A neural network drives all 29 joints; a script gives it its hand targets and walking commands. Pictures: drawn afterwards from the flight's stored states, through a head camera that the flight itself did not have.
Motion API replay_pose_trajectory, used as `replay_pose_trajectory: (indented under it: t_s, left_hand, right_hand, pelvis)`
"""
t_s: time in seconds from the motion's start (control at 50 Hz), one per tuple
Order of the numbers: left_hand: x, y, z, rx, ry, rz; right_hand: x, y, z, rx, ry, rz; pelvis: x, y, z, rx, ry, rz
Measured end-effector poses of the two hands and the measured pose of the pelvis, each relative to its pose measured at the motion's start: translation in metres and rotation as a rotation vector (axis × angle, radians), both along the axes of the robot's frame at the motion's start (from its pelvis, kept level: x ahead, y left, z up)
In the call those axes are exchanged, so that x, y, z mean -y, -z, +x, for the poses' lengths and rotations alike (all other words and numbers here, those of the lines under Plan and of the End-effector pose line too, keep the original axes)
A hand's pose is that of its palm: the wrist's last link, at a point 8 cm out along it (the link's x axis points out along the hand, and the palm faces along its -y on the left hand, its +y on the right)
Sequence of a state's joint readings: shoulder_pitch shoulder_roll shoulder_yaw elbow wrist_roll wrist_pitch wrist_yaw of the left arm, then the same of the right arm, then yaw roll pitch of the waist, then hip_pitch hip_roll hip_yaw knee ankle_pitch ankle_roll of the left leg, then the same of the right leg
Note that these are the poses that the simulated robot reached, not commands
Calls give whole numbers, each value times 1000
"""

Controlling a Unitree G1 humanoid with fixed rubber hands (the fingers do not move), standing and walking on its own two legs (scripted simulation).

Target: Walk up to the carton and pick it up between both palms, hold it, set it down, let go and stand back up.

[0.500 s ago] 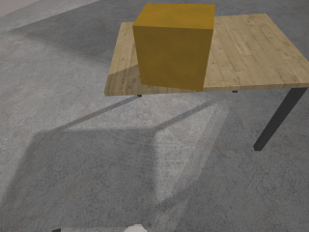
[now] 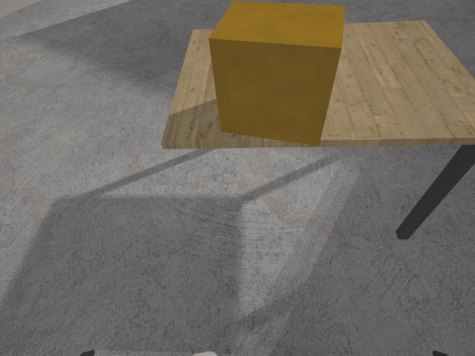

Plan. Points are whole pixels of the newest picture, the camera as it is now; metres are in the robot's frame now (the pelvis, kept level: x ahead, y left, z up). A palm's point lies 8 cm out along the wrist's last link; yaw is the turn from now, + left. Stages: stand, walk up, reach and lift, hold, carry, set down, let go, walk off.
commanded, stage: walk up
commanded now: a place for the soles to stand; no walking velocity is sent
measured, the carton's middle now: (277, 74) +0.77 -0.06 +0.04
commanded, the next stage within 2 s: none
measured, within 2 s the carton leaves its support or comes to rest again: neither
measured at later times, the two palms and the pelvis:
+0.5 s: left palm out of the picture +0.07 +0.33 -0.10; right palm out of the picture +0.08 -0.29 -0.08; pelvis -0.02 +0.02 +0.00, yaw +0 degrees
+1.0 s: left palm out of the picture +0.07 +0.33 -0.10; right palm out of the picture +0.08 -0.30 -0.07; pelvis -0.02 +0.02 +0.00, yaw +0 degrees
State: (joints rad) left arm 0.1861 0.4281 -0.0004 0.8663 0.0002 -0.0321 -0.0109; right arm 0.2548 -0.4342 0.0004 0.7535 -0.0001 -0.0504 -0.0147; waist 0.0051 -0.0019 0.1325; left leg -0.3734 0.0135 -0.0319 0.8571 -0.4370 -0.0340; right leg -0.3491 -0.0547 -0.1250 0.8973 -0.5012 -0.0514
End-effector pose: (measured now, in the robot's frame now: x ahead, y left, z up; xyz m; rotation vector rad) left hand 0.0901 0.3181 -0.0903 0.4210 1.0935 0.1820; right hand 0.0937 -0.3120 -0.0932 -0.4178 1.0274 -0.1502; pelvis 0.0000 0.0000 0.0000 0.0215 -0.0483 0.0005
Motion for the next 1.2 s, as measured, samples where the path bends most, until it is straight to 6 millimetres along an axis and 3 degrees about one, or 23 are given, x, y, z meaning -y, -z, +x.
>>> replay_pose_trajectory:
  t_s: [0.48, 1.04, 1.12, 1.2]
  left_hand:
    - [-15, 5, -16, 16, -8, -26]
    - [-14, 13, -24, -4, -8, -48]
    - [-9, 9, -17, 12, 6, -54]
    - [0, 3, -5, 18, 29, -31]
  right_hand:
    - [-18, -12, -8, 33, -4, -17]
    - [-16, -22, -15, 44, 5, -43]
    - [-6, -23, -16, 46, 7, -49]
    - [17, -22, -13, 45, 12, -57]
  pelvis:
    - [-17, -2, -15, 23, -5, -16]
    - [-18, -4, -21, 29, 6, -33]
    - [-12, -3, -19, 35, 7, -29]
    - [5, -2, -12, 35, 16, -14]
